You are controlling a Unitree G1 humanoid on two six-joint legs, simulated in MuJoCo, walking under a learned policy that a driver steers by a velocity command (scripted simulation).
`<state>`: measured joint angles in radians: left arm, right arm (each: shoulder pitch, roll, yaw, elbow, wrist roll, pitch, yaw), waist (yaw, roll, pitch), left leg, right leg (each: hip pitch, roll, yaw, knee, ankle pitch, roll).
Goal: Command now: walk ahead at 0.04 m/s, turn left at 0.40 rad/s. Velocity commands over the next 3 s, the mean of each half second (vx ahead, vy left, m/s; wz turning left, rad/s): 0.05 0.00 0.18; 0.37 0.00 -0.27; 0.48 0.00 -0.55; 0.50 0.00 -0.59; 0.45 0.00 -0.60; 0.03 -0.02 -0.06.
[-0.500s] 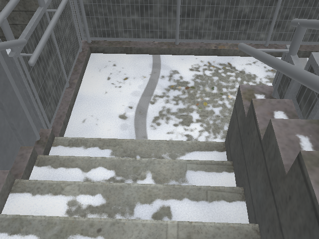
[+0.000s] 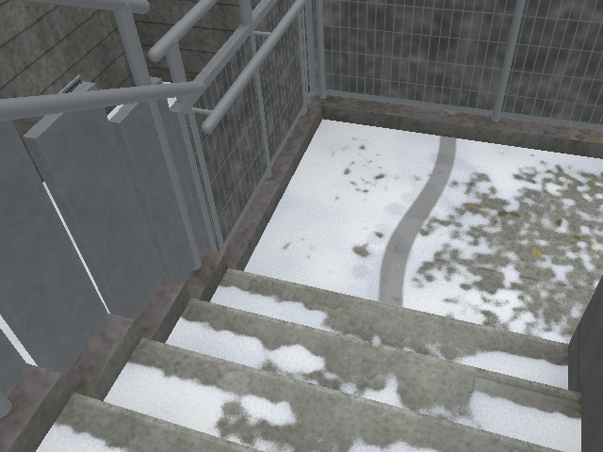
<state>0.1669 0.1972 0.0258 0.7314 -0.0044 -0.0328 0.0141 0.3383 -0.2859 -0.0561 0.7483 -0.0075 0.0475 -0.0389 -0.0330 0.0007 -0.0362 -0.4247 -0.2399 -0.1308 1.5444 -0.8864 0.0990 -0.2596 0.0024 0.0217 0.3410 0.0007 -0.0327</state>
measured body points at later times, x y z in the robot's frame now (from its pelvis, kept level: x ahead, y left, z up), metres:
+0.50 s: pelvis +0.00 +0.04 -0.03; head -0.02 +0.02 +0.42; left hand +0.00 +0.29 -0.15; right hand +0.25 -0.15 -0.11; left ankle +0.00 +0.17 -0.48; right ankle +0.06 -0.08 -0.75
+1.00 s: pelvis +0.07 +0.16 +0.06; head +0.08 +0.18 +0.51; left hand +0.28 +0.40 -0.04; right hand -0.03 -0.10 -0.06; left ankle -0.02 +0.27 -0.59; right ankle +0.16 +0.05 -0.58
